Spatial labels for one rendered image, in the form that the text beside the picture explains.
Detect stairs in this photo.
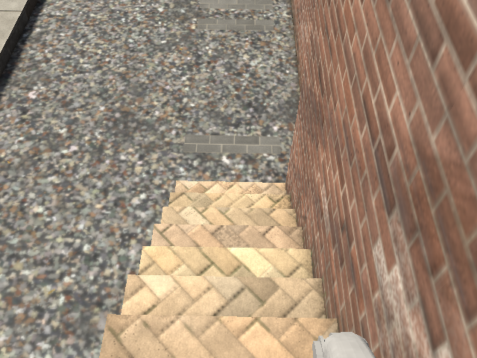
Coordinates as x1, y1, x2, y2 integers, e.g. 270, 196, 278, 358
99, 180, 338, 358

